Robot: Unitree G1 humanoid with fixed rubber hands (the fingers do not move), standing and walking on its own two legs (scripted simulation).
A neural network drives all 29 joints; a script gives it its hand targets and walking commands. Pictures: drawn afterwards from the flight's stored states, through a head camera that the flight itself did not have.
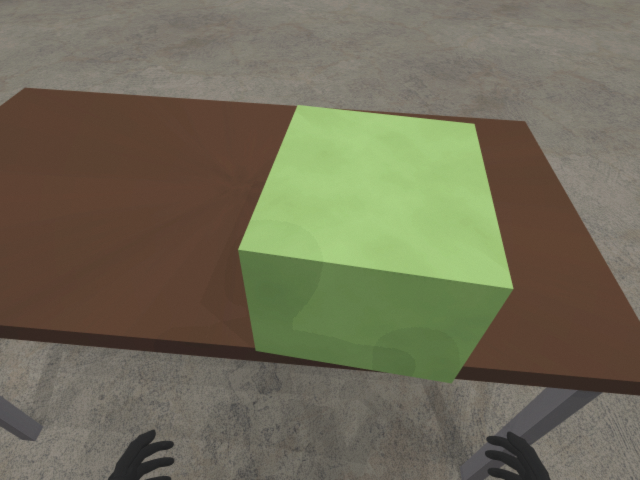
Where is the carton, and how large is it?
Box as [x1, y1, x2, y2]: [238, 105, 512, 382]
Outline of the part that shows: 297,105 238,249 255,349 259,351 451,382 512,290 510,276 474,124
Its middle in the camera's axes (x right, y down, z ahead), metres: +0.08 +0.00 +0.57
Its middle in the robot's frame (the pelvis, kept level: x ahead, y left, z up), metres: +0.45 -0.04 +0.07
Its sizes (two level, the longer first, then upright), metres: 0.314 0.274 0.215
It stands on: a table, 0.74 m high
